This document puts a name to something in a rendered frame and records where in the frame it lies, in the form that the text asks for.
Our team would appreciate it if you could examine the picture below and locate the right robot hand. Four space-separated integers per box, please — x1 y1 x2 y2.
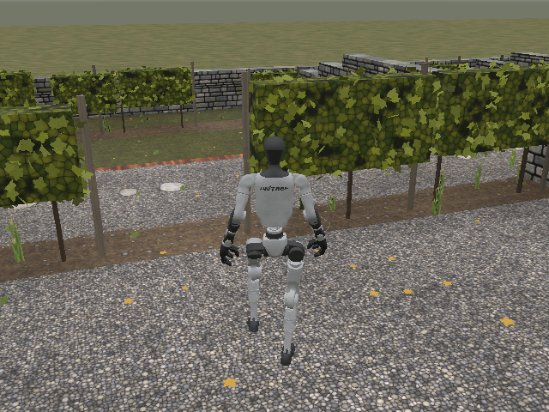
307 238 327 257

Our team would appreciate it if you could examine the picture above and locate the left robot forearm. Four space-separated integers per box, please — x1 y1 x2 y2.
222 208 241 247

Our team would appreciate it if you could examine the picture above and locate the left robot hand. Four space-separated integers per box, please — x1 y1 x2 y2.
220 244 239 266

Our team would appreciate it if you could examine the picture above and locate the right robot shin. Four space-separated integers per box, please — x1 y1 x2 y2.
283 294 299 354

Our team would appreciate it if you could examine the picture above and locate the robot left upper arm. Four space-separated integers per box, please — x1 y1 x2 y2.
232 173 256 221

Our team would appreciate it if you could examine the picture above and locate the right robot forearm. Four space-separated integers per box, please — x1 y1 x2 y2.
308 207 326 241

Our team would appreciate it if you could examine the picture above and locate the robot head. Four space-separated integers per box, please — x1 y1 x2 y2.
260 136 289 178

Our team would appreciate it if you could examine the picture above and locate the robot right upper arm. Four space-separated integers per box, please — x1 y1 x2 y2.
293 173 317 221

